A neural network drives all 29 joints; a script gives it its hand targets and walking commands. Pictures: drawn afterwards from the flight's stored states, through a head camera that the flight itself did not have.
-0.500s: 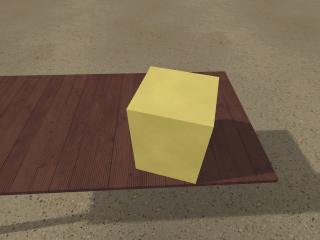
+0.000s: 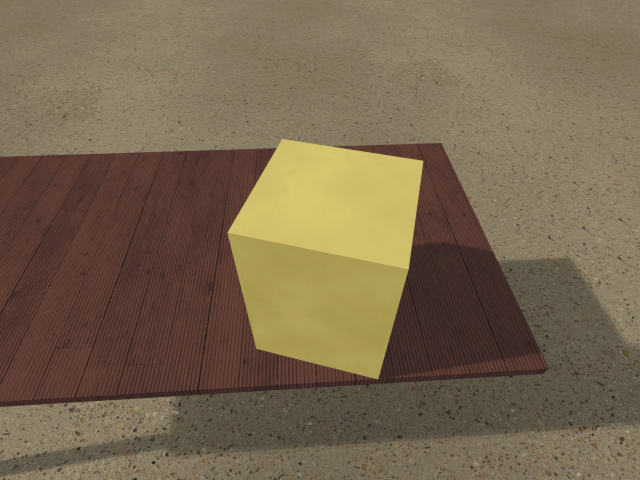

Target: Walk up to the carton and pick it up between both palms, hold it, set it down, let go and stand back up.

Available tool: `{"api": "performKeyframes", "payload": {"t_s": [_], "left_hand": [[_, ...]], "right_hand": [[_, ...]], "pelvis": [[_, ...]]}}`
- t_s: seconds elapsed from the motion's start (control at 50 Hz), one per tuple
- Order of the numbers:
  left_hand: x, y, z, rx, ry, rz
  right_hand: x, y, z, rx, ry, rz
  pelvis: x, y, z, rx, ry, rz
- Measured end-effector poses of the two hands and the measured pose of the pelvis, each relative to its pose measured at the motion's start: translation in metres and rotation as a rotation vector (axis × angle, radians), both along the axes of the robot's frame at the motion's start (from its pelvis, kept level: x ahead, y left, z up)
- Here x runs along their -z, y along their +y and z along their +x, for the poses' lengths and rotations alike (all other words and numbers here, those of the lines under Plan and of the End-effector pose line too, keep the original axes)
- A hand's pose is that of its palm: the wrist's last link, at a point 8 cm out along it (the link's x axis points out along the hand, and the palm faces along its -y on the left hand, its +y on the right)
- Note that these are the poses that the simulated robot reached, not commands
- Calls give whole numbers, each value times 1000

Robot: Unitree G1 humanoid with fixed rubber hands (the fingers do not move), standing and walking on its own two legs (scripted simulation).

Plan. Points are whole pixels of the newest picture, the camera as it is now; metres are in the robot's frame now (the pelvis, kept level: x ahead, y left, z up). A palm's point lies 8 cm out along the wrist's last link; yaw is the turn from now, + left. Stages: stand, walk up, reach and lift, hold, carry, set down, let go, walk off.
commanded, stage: stand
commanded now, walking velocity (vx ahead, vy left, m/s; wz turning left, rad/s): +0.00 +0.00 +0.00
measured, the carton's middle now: (332, 263) +0.42 +0.01 +0.01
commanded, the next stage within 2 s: none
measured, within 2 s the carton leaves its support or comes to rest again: neither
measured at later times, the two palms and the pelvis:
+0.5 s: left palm out of the picture +0.03 +0.23 -0.13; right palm out of the picture +0.04 -0.23 -0.14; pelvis +0.03 -0.01 +0.00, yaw +0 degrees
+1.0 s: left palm out of the picture +0.02 +0.23 -0.14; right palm out of the picture +0.04 -0.22 -0.14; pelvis +0.04 +0.00 +0.00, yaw +0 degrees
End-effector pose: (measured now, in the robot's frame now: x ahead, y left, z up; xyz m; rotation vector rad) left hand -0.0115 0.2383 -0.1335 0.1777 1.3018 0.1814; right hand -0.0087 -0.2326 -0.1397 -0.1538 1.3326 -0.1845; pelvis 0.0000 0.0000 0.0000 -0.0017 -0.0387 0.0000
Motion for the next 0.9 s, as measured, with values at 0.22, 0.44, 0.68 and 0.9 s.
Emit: {"api": "performKeyframes", "payload": {"t_s": [0.22, 0.44, 0.68, 0.9], "left_hand": [[0, -9, 30, 8, -13, -8], [0, -11, 38, -5, 17, -6], [1, -12, 39, -17, 45, -10], [3, -13, 37, -17, 66, -19]], "right_hand": [[0, 1, 20, -14, 12, 7], [0, 1, 42, -29, 14, 4], [0, 3, 57, -40, 13, 4], [0, 7, 56, -43, 30, 3]], "pelvis": [[-2, -5, 16, -1, 10, 2], [-3, -6, 29, 0, 13, 3], [-4, -4, 37, -1, 14, 3], [-5, -2, 39, -2, 14, 3]]}}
